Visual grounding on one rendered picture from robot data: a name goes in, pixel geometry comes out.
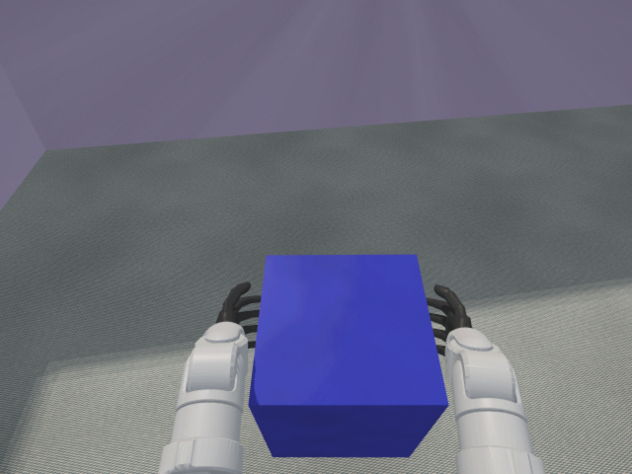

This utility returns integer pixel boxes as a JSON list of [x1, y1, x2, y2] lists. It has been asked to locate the robot left hand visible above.
[[215, 281, 262, 349]]

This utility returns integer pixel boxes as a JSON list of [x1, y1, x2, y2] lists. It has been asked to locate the right robot forearm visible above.
[[445, 328, 546, 474]]

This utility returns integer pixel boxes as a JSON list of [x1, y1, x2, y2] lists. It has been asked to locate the robot right hand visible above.
[[426, 284, 473, 356]]

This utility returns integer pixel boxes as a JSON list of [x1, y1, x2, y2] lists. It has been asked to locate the carton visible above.
[[248, 255, 448, 457]]

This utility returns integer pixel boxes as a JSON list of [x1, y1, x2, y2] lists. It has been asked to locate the left robot forearm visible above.
[[158, 322, 248, 474]]

